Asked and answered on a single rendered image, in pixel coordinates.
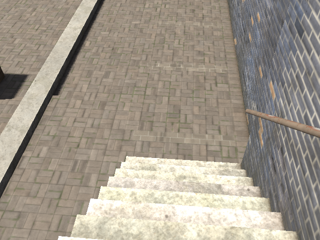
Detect stairs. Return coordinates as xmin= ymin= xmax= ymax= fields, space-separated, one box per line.
xmin=58 ymin=156 xmax=298 ymax=240

